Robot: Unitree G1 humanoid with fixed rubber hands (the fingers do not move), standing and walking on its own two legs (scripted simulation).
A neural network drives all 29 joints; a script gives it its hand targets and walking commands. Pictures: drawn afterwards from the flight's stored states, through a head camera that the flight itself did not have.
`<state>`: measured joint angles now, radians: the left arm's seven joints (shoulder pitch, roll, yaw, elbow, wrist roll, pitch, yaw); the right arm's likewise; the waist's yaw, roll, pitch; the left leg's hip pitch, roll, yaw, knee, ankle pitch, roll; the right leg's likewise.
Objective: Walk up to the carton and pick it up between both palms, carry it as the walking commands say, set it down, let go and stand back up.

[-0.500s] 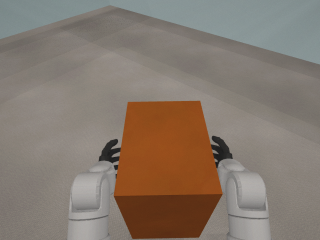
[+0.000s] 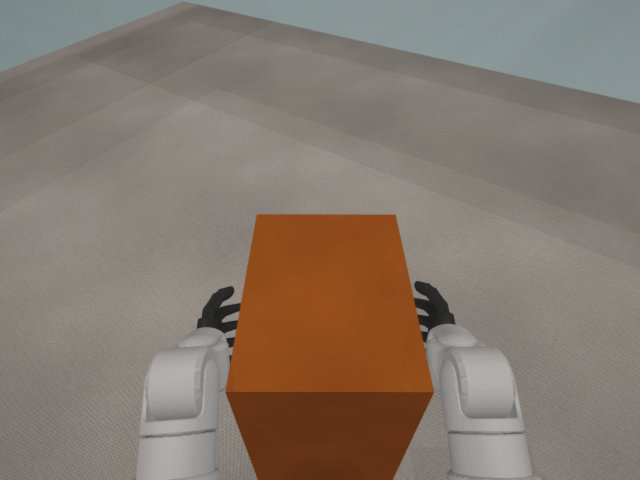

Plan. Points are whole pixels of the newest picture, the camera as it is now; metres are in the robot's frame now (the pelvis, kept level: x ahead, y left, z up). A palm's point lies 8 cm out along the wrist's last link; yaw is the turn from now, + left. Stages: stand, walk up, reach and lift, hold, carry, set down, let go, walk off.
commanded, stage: carry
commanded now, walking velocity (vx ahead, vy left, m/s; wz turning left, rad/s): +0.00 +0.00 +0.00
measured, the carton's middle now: (325, 353) +0.29 +0.00 -0.01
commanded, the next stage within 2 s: none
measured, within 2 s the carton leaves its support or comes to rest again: neither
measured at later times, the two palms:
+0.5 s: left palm (208, 293) +0.34 +0.15 +0.07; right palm (417, 268) +0.36 -0.12 +0.07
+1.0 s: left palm (221, 291) +0.35 +0.14 +0.06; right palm (426, 273) +0.36 -0.13 +0.06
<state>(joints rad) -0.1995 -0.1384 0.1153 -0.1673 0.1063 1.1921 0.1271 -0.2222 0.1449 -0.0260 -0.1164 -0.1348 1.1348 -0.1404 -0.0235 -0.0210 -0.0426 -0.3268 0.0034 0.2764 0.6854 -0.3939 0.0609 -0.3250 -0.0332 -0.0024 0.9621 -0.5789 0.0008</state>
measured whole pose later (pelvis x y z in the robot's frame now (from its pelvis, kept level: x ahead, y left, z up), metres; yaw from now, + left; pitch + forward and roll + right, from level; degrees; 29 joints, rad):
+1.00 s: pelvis +0.07 -0.01 +0.02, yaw +1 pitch +3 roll +1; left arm -0.20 -0.14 0.09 0.09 0.14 0.84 0.11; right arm -0.21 0.14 -0.09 0.08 -0.16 0.83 -0.11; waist 0.01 -0.02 -0.07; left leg -0.31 0.04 0.18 0.57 -0.28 0.01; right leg -0.23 -0.01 -0.08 0.56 -0.38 -0.03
